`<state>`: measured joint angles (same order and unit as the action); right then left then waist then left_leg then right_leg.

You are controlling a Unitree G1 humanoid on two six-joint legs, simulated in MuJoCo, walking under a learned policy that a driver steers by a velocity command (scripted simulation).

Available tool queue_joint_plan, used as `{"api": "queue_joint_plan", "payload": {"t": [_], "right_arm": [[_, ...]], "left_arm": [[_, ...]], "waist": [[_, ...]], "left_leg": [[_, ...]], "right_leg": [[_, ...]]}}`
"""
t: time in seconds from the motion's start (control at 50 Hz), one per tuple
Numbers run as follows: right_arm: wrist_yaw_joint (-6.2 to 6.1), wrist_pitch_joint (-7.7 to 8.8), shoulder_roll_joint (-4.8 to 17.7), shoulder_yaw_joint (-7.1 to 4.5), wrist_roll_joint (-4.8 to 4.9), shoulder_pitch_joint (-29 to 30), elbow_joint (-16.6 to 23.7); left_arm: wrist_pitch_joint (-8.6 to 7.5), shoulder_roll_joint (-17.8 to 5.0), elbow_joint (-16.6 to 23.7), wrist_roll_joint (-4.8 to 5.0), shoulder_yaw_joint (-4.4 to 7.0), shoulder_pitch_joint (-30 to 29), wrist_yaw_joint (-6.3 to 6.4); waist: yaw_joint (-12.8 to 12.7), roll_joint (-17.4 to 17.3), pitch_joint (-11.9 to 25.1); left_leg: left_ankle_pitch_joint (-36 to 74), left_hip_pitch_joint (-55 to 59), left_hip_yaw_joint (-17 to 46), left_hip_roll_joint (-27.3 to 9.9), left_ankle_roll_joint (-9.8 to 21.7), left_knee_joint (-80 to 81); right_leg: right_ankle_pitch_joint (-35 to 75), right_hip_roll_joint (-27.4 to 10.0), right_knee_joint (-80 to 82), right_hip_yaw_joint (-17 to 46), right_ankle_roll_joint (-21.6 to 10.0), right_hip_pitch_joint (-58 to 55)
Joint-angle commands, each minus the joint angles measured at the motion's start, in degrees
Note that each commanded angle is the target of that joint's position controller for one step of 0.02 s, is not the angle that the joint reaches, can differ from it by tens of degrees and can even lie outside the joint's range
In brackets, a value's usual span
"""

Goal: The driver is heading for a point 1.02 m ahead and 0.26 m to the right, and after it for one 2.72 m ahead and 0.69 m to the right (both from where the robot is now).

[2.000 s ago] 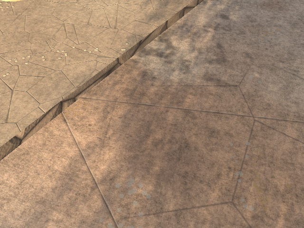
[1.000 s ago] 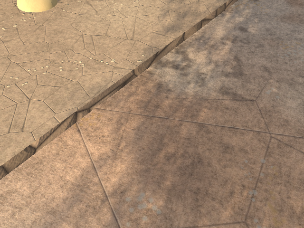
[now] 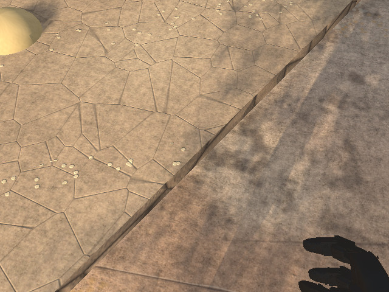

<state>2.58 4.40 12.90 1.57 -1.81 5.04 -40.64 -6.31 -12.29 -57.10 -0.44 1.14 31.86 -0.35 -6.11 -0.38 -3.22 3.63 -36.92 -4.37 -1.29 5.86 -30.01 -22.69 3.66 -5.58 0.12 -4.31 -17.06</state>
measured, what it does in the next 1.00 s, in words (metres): walks ahead, turning right: left foot, then right foot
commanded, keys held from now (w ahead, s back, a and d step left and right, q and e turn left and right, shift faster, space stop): w+e+shift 0.50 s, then e+shift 0.20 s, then q+shift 0.30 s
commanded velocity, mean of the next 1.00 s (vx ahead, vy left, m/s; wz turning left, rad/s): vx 0.71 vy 0.00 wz -0.59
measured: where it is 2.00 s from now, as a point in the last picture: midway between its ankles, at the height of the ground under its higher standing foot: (296, 176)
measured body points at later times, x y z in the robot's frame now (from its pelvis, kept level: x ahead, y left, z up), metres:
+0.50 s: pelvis +0.48 -0.07 -0.02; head +0.50 -0.08 +0.43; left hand +0.76 +0.10 -0.10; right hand +0.36 -0.29 -0.16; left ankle +0.24 +0.11 -0.65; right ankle +0.61 -0.12 -0.72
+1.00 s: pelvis +0.82 -0.19 +0.00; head +0.84 -0.23 +0.45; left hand +1.08 -0.04 -0.09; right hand +0.81 -0.49 -0.10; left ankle +0.97 -0.21 -0.71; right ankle +0.67 -0.22 -0.60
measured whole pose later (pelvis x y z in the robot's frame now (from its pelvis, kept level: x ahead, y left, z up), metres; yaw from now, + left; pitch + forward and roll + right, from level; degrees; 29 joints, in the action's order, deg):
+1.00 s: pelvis +0.82 -0.19 +0.00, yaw -36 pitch +1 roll +2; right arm 1.0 4.6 14.8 -2.4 -0.5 -7.8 -39.0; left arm -0.2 -14.5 -41.3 -1.0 2.7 11.7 1.4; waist 0.2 -1.4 -4.4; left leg -0.6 -26.2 3.5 8.8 4.0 -26.6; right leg -27.4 7.0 -80.3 6.9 1.9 26.0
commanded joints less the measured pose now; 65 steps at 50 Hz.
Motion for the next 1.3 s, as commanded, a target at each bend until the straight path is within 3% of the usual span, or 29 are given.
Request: {"api": "queue_joint_plan", "payload": {"t": [0.02,0.04,0.06,0.08,0.12,0.18,0.32,0.4,0.44,0.48,0.5,0.52,0.54,0.58,0.62,0.64,0.68,0.72,0.8,0.86,0.88,0.9,0.92,0.94,0.98,1.04,1.1,1.26,1.3], "right_arm": [[-2.99,0.28,12.8,-4.98,-0.17,-27.1,-4.5],[-4.16,0.36,17.6,-6.47,-1.68,-36.5,-5.7],[-3.33,0.5,19.2,-7.16,-2.62,-33.0,-5.2],[-2.48,0.38,13.9,-6.97,-1.91,-26.6,-4.3],[-2.21,1.45,7.7,-5.71,-1.63,-21.8,-5.7],[-2.31,2.77,4.3,-4.68,-0.16,-23.5,-9.6],[-2.08,4.74,6.3,-4.76,0.44,-23.6,-11.4],[-3.93,3.36,11.4,-5.4,0.92,-28.2,-11.3],[-4.96,1.07,15.0,-6.49,0.36,-26.0,-9.6],[-4.45,-0.79,16.4,-7.34,-0.34,-21.2,-7.5],[-3.14,-0.37,9.9,-6.1,-0.43,-18.9,-6.0],[-2.85,1.09,6.6,-4.88,0.95,-24.1,1.3],[-3.25,2.85,8.2,-4.13,0.59,-20.0,2.5],[-3.54,3.35,8.6,-3.85,0.22,-17.4,2.1],[-3.67,0.29,8.6,-3.74,-1.54,-18.5,1.4],[-3.91,2.16,10.9,-5.69,1.84,-14.8,3.6],[-4.23,3.0,8.3,-5.2,0.88,-8.8,6.6],[-3.99,3.46,4.2,-3.92,0.78,-5.2,7.9],[-1.41,3.94,3.4,-3.98,1.42,-1.4,8.7],[-1.0,4.82,7.8,-6.1,1.06,-13.7,4.8],[-0.85,5.23,9.3,-6.51,1.03,-26.1,1.5],[-0.48,4.84,11.3,-6.05,-0.65,-23.5,2.1],[-0.65,3.75,12.3,-6.99,-0.11,-20.7,3.7],[-1.28,2.44,11.6,-7.33,1.14,-15.4,6.6],[-2.4,-0.19,10.5,-6.38,1.97,-11.9,8.1],[-2.4,-1.41,10.2,-6.65,2.18,-11.3,8.2],[-3.35,-3.1,12.3,-7.93,2.69,-14.6,7.1],[-5.24,-6.62,12.9,-9.79,3.35,-16.9,8.5],[-5.15,-6.86,10.5,-9.09,3.9,-18.5,8.7]], "left_arm": [[0.85,-15.3,3.0,-1.43,3.21,-5.0,1.38],[0.61,-9.0,4.7,-1.99,1.98,-4.1,1.2],[0.27,-1.5,6.8,2.62,0.53,3.9,0.12],[0.55,-8.2,6.9,2.07,1.59,-3.2,0.88],[1.32,-7.6,8.3,1.31,1.81,-11.0,0.2],[4.32,-3.5,10.3,-0.92,1.45,-12.6,-1.49],[5.67,-4.0,18.4,-0.51,0.33,-29.0,-3.98],[4.94,-6.3,18.3,-0.66,0.65,-30.3,-4.5],[4.82,-9.7,15.3,-0.2,2.05,-18.5,-3.7],[4.97,-14.4,8.9,-0.1,5.23,2.3,-1.74],[5.81,-17.3,8.8,1.03,6.79,-2.6,-0.51],[6.42,-24.2,11.7,-1.83,7.65,-7.5,-0.75],[6.26,-22.6,13.6,-1.83,7.93,-7.4,-0.19],[5.01,-16.4,11.8,-0.85,6.35,-10.8,0.66],[3.67,-13.7,12.8,0.54,5.17,-14.0,0.87],[1.66,-9.5,16.9,2.5,4.27,-18.0,-0.23],[1.24,-13.0,17.3,3.67,5.3,-20.3,0.52],[3.54,-13.9,16.3,3.1,5.99,-17.5,2.55],[5.42,-7.5,11.3,1.74,4.17,-4.5,4.38],[4.68,-8.4,13.5,0.06,4.46,-12.1,4.64],[4.35,-7.8,15.7,-1.42,4.05,-16.7,4.19],[4.63,-4.1,15.4,-1.84,3.15,-3.6,3.06],[4.56,-8.5,15.0,-0.55,3.0,1.3,1.35],[4.97,-11.8,16.9,0.69,3.74,-8.3,1.0],[5.81,-11.5,20.7,-0.93,3.84,-19.1,1.78],[6.11,-7.3,21.5,-0.96,3.07,-17.2,2.39],[5.64,-5.6,21.8,-0.59,2.67,-20.6,3.23],[4.62,-8.7,21.7,1.3,4.0,-26.8,1.95],[4.22,-10.8,20.7,1.0,4.92,-24.2,1.87]], "waist": [[18.9,5.7,12.8],[19.7,-1.3,20.7],[11.2,-19.8,29.3],[11.9,-8.4,21.3],[9.8,1.3,7.3],[5.7,-2.1,2.0],[4.3,-1.2,-6.1],[3.3,-2.8,-3.0],[-3.7,-6.4,4.6],[-12.3,-4.4,13.1],[-7.5,9.2,6.5],[1.6,16.9,14.5],[-1.0,4.8,16.8],[5.3,-7.3,3.0],[8.7,-8.5,0.8],[8.9,-8.3,4.4],[9.2,-7.0,2.1],[6.7,-4.2,4.1],[-0.5,5.8,7.8],[8.6,8.1,10.1],[14.6,4.5,16.3],[6.1,-12.3,24.2],[5.8,-9.6,29.7],[8.0,-5.0,21.4],[6.9,6.3,10.4],[3.1,0.3,6.1],[4.3,-4.1,11.5],[6.7,-11.6,9.3],[5.9,-7.1,11.2]], "left_leg": [[-11.5,39.8,2.2,1.9,1.4,-0.3],[-30.1,53.1,16.6,-12.3,1.5,-2.9],[-48.1,64.8,50.6,-26.2,8.1,10.6],[-51.5,57.8,48.4,-22.6,6.4,15.8],[-30.8,41.1,29.5,-19.3,4.1,17.2],[-20.2,30.8,14.0,-15.7,0.8,20.3],[5.2,27.2,-10.5,-8.6,-3.4,26.2],[44.2,39.5,-14.3,-10.2,-5.3,18.1],[59.3,42.1,-13.4,-12.5,-5.1,1.4],[44.1,30.5,-10.5,-12.0,-3.4,-31.5],[-14.2,13.7,-9.2,-0.3,-4.8,-54.1],[-33.6,-9.7,0.8,5.3,-8.1,-70.6],[-29.5,-14.6,8.9,2.4,-7.4,-68.5],[-25.9,-8.4,9.4,-2.2,-7.8,-54.9],[-26.2,0.5,8.4,-4.8,-9.9,-47.7],[-26.4,2.8,12.7,-2.8,-10.3,-43.9],[-23.0,5.2,9.7,-1.7,-11.2,-27.6],[-9.5,10.8,4.5,3.3,-11.2,-10.3],[16.3,19.3,1.5,7.2,-8.5,1.0],[17.5,27.0,1.4,7.2,-4.7,7.2],[30.9,39.2,9.0,0.1,-1.4,6.1],[50.6,57.6,35.7,-18.0,12.3,-1.0],[33.1,58.7,48.9,-20.9,17.0,4.3],[12.8,51.8,46.6,-18.0,16.0,6.5],[-8.1,31.6,41.0,-11.8,11.7,12.9],[-9.9,18.7,33.3,-3.1,7.1,15.0],[0.2,19.4,31.4,-1.1,6.3,12.9],[-24.6,21.1,40.3,0.5,1.4,12.9],[-34.4,15.7,36.9,4.7,-2.0,4.8]], "right_leg": [[65.2,-12.2,-37.0,2.8,-4.0,17.9],[40.3,-8.3,-57.7,1.9,-4.9,29.9],[-1.5,0.6,-77.8,3.9,-2.8,50.1],[3.8,-3.6,-78.9,5.6,-4.3,56.3],[9.6,-8.1,-72.8,4.9,-4.1,55.4],[9.7,-11.6,-70.0,4.4,-2.9,53.4],[27.0,-10.2,-47.9,-5.5,-3.3,55.8],[27.8,-2.7,-36.7,-13.2,-6.3,47.5],[21.0,1.1,-36.9,-12.9,-8.0,35.2],[11.6,2.3,-33.2,-6.1,-11.1,11.1],[9.6,-3.5,-29.1,5.9,-13.1,8.2],[16.5,-16.3,-20.9,38.8,-26.0,-7.5],[14.3,-20.1,-11.0,48.2,-25.9,-7.4],[32.7,-16.3,-10.7,35.9,-20.2,13.1],[52.8,-11.9,-12.0,24.3,-16.9,25.8],[45.9,-9.4,-10.2,27.1,-16.8,27.1],[50.5,-4.4,-12.0,20.6,-13.6,33.7],[53.2,1.1,-16.5,12.9,-7.8,36.3],[41.3,-0.1,-20.7,12.4,-0.4,31.8],[49.9,-1.6,-36.8,10.1,2.8,26.0],[35.9,0.3,-55.2,6.8,4.6,30.4],[-18.1,5.5,-77.1,6.9,9.1,48.5],[-12.8,2.9,-81.8,12.3,8.2,52.4],[-8.8,1.4,-84.8,11.8,8.2,58.0],[-2.7,0.8,-80.0,9.3,7.0,58.1],[-0.7,-0.6,-61.3,8.5,6.3,51.0],[1.0,1.8,-47.3,7.0,8.0,44.5],[8.5,2.3,-23.5,9.9,6.5,34.8],[14.2,-5.8,-13.4,12.5,2.6,22.7]]}}
Velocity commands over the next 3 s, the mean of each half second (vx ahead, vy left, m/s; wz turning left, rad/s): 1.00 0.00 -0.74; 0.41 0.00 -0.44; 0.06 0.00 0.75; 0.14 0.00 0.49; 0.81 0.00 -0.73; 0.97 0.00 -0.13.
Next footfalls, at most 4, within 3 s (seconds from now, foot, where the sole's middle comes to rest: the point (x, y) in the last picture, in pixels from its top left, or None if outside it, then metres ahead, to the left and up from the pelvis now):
0.02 left None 0.25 0.11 -0.75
0.48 right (265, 233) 0.65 -0.14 -0.75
0.86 left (289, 154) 1.00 -0.24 -0.75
1.30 right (334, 176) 0.91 -0.41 -0.75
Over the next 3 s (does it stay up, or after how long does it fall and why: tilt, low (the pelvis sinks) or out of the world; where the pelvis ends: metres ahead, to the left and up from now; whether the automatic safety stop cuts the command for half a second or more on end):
stays up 1.64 -0.58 0.00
